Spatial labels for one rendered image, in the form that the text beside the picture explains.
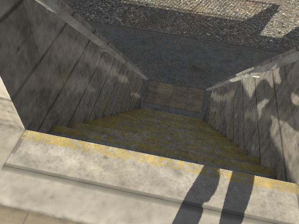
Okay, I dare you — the stairs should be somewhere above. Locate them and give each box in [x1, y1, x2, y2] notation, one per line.
[48, 108, 277, 180]

